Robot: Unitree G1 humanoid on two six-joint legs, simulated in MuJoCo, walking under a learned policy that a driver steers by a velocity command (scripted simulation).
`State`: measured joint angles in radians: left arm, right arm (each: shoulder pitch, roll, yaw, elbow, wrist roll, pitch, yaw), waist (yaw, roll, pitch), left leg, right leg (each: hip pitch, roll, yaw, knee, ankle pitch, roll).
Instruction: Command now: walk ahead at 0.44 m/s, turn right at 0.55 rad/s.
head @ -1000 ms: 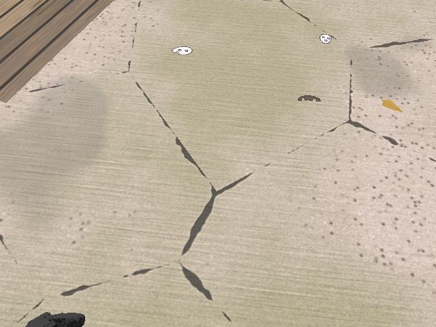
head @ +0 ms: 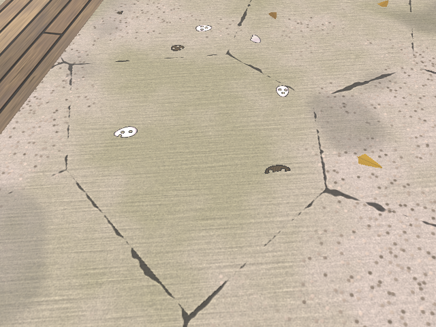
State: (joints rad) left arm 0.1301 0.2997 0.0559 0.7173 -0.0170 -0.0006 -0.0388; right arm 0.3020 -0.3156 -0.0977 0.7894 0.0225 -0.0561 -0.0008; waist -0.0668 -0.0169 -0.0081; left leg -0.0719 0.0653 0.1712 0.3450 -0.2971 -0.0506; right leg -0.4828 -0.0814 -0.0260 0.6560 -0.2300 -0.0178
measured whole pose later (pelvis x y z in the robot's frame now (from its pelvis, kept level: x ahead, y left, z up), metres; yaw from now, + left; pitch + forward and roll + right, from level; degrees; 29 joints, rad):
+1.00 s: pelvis +0.54 -0.12 -0.01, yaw +0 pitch +2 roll +1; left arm 0.03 0.27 0.03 0.63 0.00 -0.12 -0.01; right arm 0.42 -0.29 -0.07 0.79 0.03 -0.03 -0.01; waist -0.10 -0.02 0.01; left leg -0.08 -0.10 -0.22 0.48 -0.41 0.04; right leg -0.43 0.00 0.09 0.45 -0.06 0.01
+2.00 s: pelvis +1.07 +0.03 -0.01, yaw +16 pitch +2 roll +2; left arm 0.13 0.27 0.03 0.72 -0.02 -0.07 -0.06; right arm 0.31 -0.29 -0.05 0.80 0.00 -0.06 0.00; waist -0.06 -0.04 0.01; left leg 0.11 -0.07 0.10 0.22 -0.37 0.05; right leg -0.61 -0.05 -0.01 0.58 0.03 -0.04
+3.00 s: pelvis +1.63 +0.08 -0.01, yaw -19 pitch +2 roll +2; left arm 0.06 0.27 0.05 0.58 -0.02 -0.02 -0.06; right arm 0.36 -0.31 -0.07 0.86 0.02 -0.06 0.00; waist -0.10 -0.02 0.04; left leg 0.11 0.03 0.22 0.28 -0.40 -0.04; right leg -0.59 -0.04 -0.02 0.62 -0.10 -0.06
